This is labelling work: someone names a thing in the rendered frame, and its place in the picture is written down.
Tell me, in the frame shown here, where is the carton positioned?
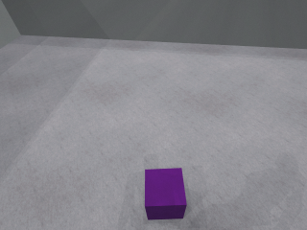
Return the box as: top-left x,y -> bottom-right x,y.
145,168 -> 187,220

